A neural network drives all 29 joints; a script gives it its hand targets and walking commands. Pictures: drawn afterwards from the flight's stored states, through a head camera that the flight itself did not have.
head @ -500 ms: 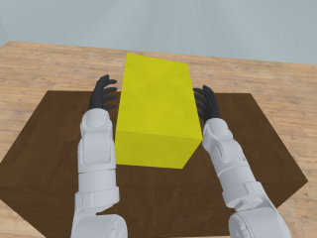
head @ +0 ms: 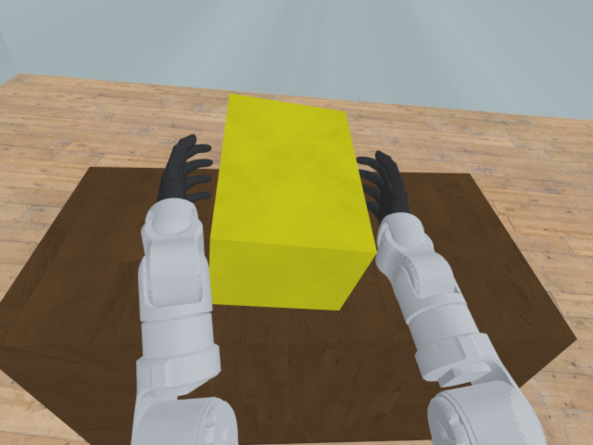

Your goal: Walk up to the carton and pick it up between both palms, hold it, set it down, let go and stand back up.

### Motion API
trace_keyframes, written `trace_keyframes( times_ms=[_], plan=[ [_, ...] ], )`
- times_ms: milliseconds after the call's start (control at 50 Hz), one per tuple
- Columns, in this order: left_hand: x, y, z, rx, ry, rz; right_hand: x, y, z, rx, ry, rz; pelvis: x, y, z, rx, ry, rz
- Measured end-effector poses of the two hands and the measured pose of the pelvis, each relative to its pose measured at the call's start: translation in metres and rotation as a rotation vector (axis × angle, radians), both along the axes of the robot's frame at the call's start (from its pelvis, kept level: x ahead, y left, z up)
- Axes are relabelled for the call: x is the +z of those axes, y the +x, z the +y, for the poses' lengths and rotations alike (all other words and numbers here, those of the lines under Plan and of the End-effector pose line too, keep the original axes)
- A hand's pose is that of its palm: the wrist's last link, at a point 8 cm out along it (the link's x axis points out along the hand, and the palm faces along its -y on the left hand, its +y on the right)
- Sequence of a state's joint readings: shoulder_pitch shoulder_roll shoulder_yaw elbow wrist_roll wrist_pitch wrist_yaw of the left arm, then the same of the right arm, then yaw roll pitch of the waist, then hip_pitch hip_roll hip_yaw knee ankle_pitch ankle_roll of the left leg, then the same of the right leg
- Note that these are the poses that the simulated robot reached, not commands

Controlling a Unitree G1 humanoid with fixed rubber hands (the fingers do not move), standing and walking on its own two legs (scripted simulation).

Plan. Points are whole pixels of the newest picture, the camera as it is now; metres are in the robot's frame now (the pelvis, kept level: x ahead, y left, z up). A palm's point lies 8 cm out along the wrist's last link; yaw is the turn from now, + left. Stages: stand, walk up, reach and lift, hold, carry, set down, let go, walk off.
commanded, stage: hold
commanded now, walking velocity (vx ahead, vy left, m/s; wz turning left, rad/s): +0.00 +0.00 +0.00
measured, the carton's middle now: (282, 199) +0.42 +0.02 +0.14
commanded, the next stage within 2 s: none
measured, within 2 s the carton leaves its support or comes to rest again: neither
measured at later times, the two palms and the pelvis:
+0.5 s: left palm (179, 201) +0.35 +0.14 +0.20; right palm (394, 212) +0.36 -0.13 +0.17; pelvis +0.00 +0.00 +0.00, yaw +0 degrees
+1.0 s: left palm (177, 200) +0.36 +0.14 +0.20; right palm (392, 210) +0.36 -0.13 +0.17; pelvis +0.00 +0.00 +0.00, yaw +0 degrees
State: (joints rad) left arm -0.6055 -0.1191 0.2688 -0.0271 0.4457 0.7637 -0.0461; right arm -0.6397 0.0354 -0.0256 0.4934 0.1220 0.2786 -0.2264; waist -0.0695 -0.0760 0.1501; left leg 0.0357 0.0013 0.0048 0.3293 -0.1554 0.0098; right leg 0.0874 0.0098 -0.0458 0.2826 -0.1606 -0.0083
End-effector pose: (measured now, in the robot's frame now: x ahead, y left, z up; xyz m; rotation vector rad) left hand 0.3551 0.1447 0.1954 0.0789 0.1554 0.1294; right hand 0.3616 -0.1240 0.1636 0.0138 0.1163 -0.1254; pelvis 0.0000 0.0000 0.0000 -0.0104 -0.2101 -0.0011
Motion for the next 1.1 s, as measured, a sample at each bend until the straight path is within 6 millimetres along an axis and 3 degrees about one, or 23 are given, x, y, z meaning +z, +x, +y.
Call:
trace_keyframes(
  times_ms=[1100],
  plan=[
    [0.0021, 0.0006, -0.0009, -0.012, 0.000, -0.003, 0.0051, -0.0013, -0.0014, -0.014, 0.015, -0.018, 0.0001, 0.0011, 0.0004, -0.005, 0.000, -0.001]
  ],
)
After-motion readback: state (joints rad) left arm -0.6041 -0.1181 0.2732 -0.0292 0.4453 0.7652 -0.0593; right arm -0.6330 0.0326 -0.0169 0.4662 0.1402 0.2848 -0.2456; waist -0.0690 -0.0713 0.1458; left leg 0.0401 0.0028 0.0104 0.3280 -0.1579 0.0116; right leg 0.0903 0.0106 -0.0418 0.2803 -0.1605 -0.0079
